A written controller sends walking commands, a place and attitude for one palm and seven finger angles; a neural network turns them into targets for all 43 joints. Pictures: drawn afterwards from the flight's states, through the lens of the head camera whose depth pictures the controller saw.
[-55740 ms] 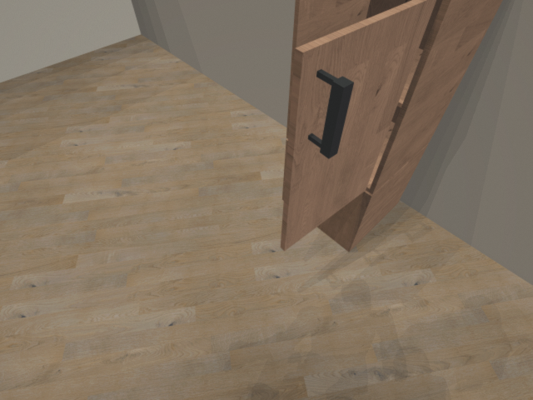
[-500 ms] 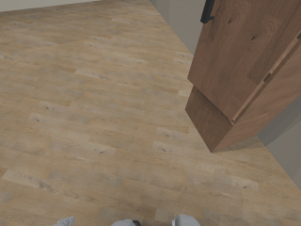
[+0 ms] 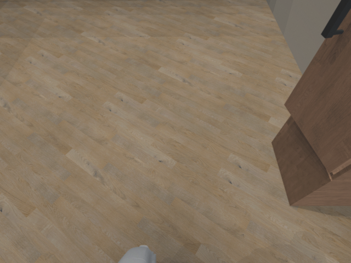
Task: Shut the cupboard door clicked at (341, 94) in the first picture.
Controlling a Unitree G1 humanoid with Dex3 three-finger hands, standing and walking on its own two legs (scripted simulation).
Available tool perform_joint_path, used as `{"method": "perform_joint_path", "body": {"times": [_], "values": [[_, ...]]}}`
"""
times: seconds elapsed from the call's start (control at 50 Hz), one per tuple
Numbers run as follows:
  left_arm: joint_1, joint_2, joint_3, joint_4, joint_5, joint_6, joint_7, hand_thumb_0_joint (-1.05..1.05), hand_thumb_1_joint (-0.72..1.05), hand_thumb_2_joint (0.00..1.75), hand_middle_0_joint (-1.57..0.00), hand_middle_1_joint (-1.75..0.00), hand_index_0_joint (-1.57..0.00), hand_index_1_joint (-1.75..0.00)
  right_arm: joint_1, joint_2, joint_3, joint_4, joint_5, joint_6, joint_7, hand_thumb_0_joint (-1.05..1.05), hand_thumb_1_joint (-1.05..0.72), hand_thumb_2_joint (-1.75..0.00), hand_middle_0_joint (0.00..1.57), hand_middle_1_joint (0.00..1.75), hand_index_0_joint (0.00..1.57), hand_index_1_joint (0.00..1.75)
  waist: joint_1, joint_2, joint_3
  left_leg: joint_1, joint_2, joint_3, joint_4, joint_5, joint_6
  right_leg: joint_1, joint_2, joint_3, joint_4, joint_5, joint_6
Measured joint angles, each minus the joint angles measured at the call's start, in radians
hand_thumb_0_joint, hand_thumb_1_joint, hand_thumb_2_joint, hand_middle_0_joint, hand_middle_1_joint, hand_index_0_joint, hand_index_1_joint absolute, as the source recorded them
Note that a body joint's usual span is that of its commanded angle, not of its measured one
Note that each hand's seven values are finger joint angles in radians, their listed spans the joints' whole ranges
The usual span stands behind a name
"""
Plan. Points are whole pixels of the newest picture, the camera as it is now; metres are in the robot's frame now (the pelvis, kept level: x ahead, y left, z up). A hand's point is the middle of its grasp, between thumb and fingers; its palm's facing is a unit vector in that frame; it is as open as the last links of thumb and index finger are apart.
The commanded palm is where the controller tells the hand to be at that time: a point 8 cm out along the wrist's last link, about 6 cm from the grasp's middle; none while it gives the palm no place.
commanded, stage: walk to a spot facing it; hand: left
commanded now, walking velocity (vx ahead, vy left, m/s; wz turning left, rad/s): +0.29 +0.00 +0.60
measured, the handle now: (347, 11) +0.78 -0.49 +0.13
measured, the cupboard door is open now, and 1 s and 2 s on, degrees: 12 12 12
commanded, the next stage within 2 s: turn to face it in 1.16 s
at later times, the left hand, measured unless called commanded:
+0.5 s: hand out of the picture +0.12 +0.20 -0.15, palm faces +0.32 -0.91 -0.27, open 7.4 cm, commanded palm none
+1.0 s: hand (75, 240) +0.18 +0.29 -0.18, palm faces +0.59 -0.78 -0.20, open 7.4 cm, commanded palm none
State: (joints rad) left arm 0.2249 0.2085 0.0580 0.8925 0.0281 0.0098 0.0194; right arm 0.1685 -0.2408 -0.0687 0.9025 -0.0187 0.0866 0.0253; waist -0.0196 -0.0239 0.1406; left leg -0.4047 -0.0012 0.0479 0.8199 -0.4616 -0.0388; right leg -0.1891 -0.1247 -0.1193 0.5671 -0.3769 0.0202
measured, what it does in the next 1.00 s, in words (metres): walks ahead, turning left: left foot, then right foot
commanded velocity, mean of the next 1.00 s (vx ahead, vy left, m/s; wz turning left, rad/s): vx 0.34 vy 0.00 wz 0.47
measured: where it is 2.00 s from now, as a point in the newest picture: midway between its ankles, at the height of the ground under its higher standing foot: (143, 191)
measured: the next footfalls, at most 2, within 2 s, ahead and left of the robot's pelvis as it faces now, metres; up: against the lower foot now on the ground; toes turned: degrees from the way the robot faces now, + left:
left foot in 0.08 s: +0.05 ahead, +0.14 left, +0.00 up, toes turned +7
right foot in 0.36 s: +0.18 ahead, -0.10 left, +0.00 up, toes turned +8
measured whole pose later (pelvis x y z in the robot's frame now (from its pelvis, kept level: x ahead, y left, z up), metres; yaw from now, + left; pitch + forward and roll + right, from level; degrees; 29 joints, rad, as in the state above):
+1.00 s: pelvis +0.26 +0.10 -0.01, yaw +33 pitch +0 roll +0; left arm 0.26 0.21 0.08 0.96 0.04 -0.01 -0.02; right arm 0.18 -0.19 -0.03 0.92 -0.03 -0.03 -0.01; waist 0.03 -0.03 0.10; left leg -0.34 -0.05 0.08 0.57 -0.24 0.09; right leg -0.53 -0.15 -0.03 1.15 -0.32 0.03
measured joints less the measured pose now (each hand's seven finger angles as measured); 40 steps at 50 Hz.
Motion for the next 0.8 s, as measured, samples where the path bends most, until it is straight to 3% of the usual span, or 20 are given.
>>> {"method": "perform_joint_path", "body": {"times": [0.04, 0.08, 0.14, 0.2, 0.28, 0.36, 0.42, 0.46, 0.52, 0.58, 0.68, 0.76, 0.8], "values": [[0.018, 0.006, 0.004, 0.004, -0.002, -0.002, -0.006, 0.0, 0.9, 0.9, -0.2, -0.3, -0.2, -0.3, -0.011, 0.005, 0.008, -0.003, -0.001, -0.009, 0.002, 0.01, -0.91, -0.9, 0.2, 0.3, 0.2, 0.3, 0.009, -0.014, -0.002, 0.06, 0.001, 0.019, -0.118, 0.034, 0.013, -0.003, -0.021, -0.028, 0.038, -0.03, 0.013], [0.048, 0.014, 0.009, 0.006, -0.008, 0.003, -0.016, 0.0, 0.9, 0.9, -0.2, -0.3, -0.2, -0.3, -0.009, -0.001, 0.014, -0.019, -0.007, -0.031, 0.005, 0.01, -0.91, -0.9, 0.2, 0.3, 0.2, 0.3, 0.013, -0.012, -0.026, 0.102, 0.003, 0.012, -0.229, 0.136, 0.049, -0.049, -0.034, -0.042, 0.152, -0.084, 0.026], [0.042, 0.038, 0.02, 0.033, -0.003, 0.036, -0.022, 0.01, 0.9, 0.9, -0.2, -0.3, -0.2, -0.3, -0.009, 0.014, 0.02, -0.028, -0.017, -0.063, -0.006, 0.0, -0.91, -0.9, 0.2, 0.3, 0.2, 0.3, 0.024, -0.033, -0.026, 0.082, -0.013, -0.001, -0.162, 0.128, 0.056, -0.171, -0.011, 0.039, 0.426, -0.169, 0.024], [0.018, 0.044, 0.028, 0.039, -0.002, 0.042, -0.035, 0.01, 0.91, 0.9, -0.2, -0.3, -0.2, -0.3, 0.024, 0.022, 0.027, -0.03, -0.021, -0.078, -0.018, 0.0, -0.91, -0.9, 0.21, 0.3, 0.2, 0.3, 0.024, -0.023, -0.038, 0.111, -0.02, -0.035, -0.212, 0.132, 0.049, -0.264, 0.015, 0.073, 0.509, -0.092, 0.025], [-0.01, 0.035, 0.025, 0.007, -0.002, 0.023, -0.051, 0.01, 0.91, 0.9, -0.2, -0.3, -0.2, -0.3, 0.067, 0.02, 0.028, -0.005, -0.023, -0.077, -0.022, 0.0, -0.91, -0.9, 0.21, 0.3, 0.2, 0.3, 0.017, 0.013, -0.055, 0.157, -0.019, -0.089, -0.283, 0.154, 0.044, -0.291, 0.035, 0.082, 0.344, -0.019, 0.033], [-0.013, 0.03, 0.021, -0.033, 0.001, -0.012, -0.061, 0.01, 0.91, 0.9, -0.2, -0.3, -0.2, -0.3, 0.104, 0.015, 0.021, 0.022, -0.019, -0.06, -0.018, 0.0, -0.9, -0.9, 0.21, 0.3, 0.2, 0.3, 0.011, 0.043, -0.074, 0.167, -0.014, -0.14, -0.234, 0.094, 0.038, -0.206, 0.07, 0.062, 0.09, 0.049, 0.037], [-0.006, 0.014, 0.014, -0.048, 0.007, -0.045, -0.045, 0.0, 0.91, 0.9, -0.2, -0.3, -0.2, -0.3, 0.108, 0.006, 0.007, 0.05, -0.013, -0.043, -0.017, 0.01, -0.91, -0.9, 0.21, 0.3, 0.2, 0.3, 0.02, 0.057, -0.081, 0.053, -0.03, -0.146, 0.084, -0.053, 0.062, -0.18, 0.066, 0.018, 0.1, 0.077, -0.031], [0.016, -0.004, 0.011, -0.038, 0.007, -0.053, -0.031, 0.0, 0.91, 0.9, -0.2, -0.3, -0.2, -0.3, 0.091, 0.001, -0.001, 0.061, -0.018, -0.038, -0.011, 0.01, -0.91, -0.9, 0.21, 0.3, 0.2, 0.3, 0.024, 0.054, -0.086, -0.042, -0.031, -0.114, 0.299, 0.003, 0.062, -0.14, 0.058, -0.001, 0.068, 0.059, -0.043], [0.052, -0.031, 0.009, 0.003, 0.006, -0.059, -0.021, 0.0, 0.9, 0.9, -0.2, -0.3, -0.2, -0.3, 0.067, 0.002, -0.007, 0.051, -0.018, -0.047, 0.0, 0.01, -0.91, -0.9, 0.2, 0.3, 0.2, 0.3, 0.008, 0.048, -0.093, -0.134, 0.004, -0.067, 0.395, 0.123, 0.049, -0.053, 0.049, -0.041, -0.043, 0.08, -0.038], [0.082, -0.053, 0.004, 0.039, 0.005, -0.07, -0.018, 0.0, 0.9, 0.9, -0.2, -0.3, -0.2, -0.3, 0.042, 0.014, -0.006, 0.035, -0.014, -0.052, 0.008, 0.01, -0.91, -0.9, 0.2, 0.3, 0.2, 0.3, 0.0, 0.03, -0.089, -0.182, 0.034, -0.028, 0.332, 0.167, 0.039, 0.028, 0.036, -0.091, -0.131, 0.087, -0.033], [0.123, -0.08, -0.007, 0.078, 0.005, -0.081, -0.017, 0.0, 0.9, 0.9, -0.2, -0.3, -0.2, -0.3, -0.024, 0.028, 0.006, 0.02, -0.013, -0.05, 0.022, 0.01, -0.91, -0.9, 0.2, 0.3, 0.19, 0.3, 0.023, 0.013, -0.051, -0.197, 0.056, 0.026, 0.115, 0.201, 0.049, 0.135, 0.023, -0.175, -0.186, 0.052, -0.008], [0.161, -0.076, -0.009, 0.107, 0.003, -0.074, -0.019, 0.0, 0.9, 0.9, -0.2, -0.3, -0.2, -0.3, -0.084, 0.038, 0.019, -0.002, -0.014, -0.061, 0.03, 0.01, -0.91, -0.9, 0.2, 0.3, 0.19, 0.3, 0.05, -0.004, -0.015, -0.143, 0.039, 0.073, -0.067, 0.181, 0.086, 0.198, -0.001, -0.226, -0.149, -0.021, 0.027], [0.189, -0.068, -0.009, 0.122, -0.001, -0.065, -0.023, 0.0, 0.9, 0.9, -0.2, -0.3, -0.2, -0.3, -0.099, 0.039, 0.027, -0.025, -0.017, -0.079, 0.029, 0.01, -0.91, -0.9, 0.2, 0.3, 0.19, 0.3, 0.054, -0.017, -0.01, -0.077, 0.011, 0.099, -0.158, 0.185, 0.112, 0.191, -0.039, -0.233, -0.039, -0.087, 0.042]]}}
